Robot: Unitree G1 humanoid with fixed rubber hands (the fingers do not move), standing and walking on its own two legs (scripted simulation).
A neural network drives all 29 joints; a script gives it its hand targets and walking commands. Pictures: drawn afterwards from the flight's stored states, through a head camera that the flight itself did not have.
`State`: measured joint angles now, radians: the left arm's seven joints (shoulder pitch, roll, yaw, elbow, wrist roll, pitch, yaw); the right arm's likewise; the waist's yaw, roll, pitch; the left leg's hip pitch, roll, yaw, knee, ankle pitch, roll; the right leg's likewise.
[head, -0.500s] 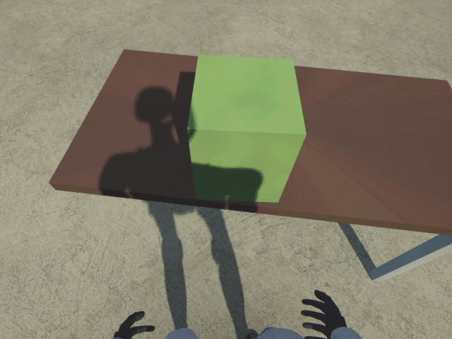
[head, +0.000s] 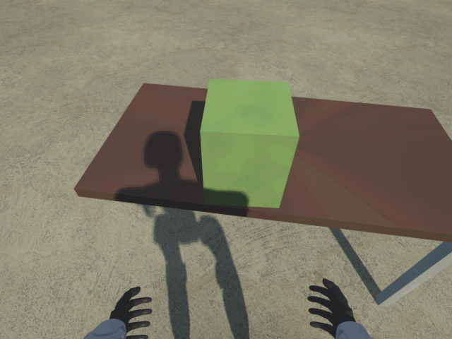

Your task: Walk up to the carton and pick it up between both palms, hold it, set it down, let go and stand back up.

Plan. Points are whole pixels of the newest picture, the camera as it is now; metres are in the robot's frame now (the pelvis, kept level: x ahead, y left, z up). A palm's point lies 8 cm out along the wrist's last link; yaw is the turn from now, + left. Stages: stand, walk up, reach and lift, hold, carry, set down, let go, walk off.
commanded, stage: reach and lift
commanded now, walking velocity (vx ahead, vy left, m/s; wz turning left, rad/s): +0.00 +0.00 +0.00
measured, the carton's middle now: (245, 145) +0.57 -0.01 +0.00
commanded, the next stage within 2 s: none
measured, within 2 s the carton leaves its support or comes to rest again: neither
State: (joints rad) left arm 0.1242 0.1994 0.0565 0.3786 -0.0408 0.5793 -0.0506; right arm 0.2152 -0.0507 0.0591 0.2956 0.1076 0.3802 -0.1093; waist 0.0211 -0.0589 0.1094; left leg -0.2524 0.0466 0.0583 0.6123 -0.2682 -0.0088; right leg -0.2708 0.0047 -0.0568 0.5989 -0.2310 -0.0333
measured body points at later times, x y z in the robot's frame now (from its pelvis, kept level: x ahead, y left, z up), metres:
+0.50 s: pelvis +0.01 +0.02 +0.01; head +0.02 +0.05 +0.45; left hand +0.21 +0.23 -0.08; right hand +0.21 -0.16 -0.06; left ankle +0.06 +0.13 -0.73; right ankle +0.05 -0.09 -0.73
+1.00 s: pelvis +0.07 +0.03 +0.01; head +0.07 +0.04 +0.46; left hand +0.27 +0.23 -0.05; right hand +0.29 -0.17 -0.04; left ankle +0.06 +0.13 -0.73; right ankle +0.05 -0.09 -0.73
